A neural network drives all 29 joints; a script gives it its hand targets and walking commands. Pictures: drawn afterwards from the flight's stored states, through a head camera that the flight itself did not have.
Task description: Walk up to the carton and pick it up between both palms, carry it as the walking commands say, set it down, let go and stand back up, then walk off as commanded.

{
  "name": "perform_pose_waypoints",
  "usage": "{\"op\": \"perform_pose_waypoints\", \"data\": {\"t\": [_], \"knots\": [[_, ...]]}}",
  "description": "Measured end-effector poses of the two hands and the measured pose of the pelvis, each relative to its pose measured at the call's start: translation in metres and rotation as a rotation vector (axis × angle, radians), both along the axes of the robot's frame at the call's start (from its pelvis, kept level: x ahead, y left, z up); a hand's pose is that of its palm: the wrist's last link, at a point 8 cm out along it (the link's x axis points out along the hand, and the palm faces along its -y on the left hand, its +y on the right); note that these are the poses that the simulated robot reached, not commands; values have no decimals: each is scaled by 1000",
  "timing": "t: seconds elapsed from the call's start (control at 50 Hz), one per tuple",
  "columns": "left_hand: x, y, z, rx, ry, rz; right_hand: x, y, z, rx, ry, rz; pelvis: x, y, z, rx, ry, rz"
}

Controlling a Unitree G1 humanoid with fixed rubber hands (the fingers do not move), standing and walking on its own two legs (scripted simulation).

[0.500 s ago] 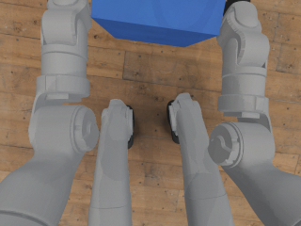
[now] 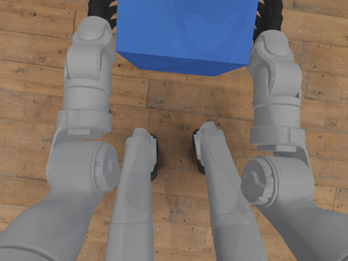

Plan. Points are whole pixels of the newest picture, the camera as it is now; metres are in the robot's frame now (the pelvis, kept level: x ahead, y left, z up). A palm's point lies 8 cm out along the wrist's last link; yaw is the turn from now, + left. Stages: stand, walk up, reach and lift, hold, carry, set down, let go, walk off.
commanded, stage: reach and lift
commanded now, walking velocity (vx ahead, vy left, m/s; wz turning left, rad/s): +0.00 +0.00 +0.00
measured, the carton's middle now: (184, 13) +0.55 -0.05 -0.11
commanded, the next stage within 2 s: none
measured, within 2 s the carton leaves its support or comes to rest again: neither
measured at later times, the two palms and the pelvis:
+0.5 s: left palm (83, 9) +0.50 +0.10 +0.03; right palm (299, 25) +0.45 -0.18 +0.03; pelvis +0.03 +0.00 +0.06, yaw +0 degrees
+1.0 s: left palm out of the picture +0.48 +0.11 +0.10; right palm out of the picture +0.44 -0.18 +0.12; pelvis +0.11 +0.00 +0.14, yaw +1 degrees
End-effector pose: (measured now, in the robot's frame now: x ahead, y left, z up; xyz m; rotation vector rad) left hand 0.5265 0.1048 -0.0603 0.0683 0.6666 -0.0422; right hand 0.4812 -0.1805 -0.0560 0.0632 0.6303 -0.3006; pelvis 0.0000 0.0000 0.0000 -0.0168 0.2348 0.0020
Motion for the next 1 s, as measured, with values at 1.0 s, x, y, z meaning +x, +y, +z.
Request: {"op": "perform_pose_waypoints", "data": {"t": [1.0], "knots": [[-47, 3, 164, -10, 52, -8, -45, 2, 173, -8, 60, 2, 112, 5, 143, 4, 45, 12]]}}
